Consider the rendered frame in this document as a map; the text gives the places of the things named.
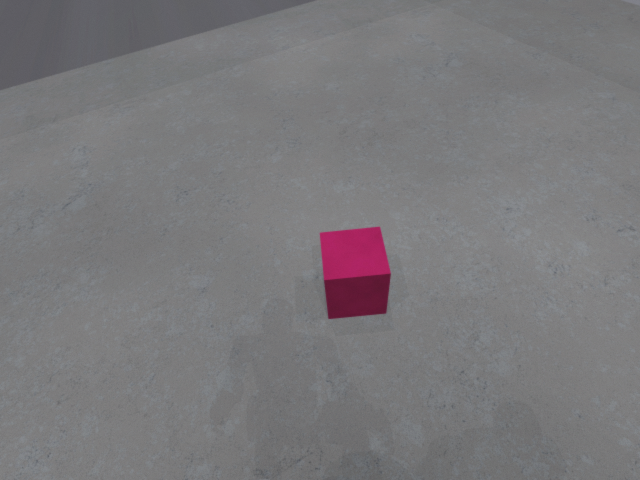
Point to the carton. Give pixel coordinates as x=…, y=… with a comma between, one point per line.
x=356, y=272

